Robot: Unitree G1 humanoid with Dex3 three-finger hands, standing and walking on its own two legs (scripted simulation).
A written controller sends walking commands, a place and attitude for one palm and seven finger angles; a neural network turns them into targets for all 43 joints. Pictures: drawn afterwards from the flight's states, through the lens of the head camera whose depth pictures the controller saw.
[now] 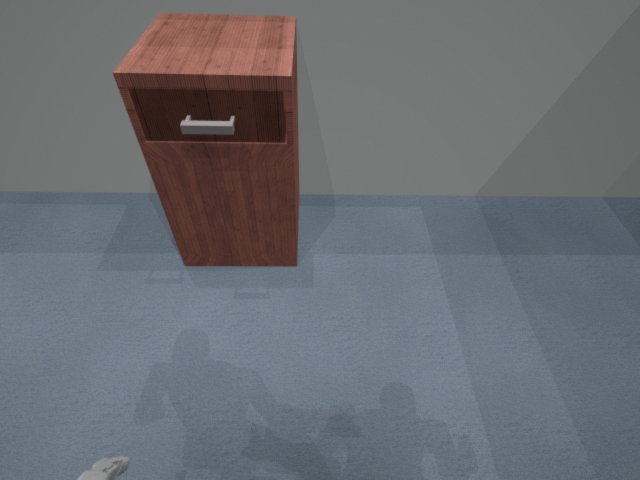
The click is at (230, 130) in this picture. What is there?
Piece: drawer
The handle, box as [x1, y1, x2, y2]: [180, 115, 234, 134]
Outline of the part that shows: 180,124 182,133 233,134 234,116 231,116 229,121 193,121 190,119 190,115 187,115 186,118 182,120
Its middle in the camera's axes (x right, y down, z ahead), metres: -0.31 -0.32 +1.06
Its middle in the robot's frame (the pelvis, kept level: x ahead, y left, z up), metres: +0.98 +0.36 -0.10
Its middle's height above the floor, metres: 0.67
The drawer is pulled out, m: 0.00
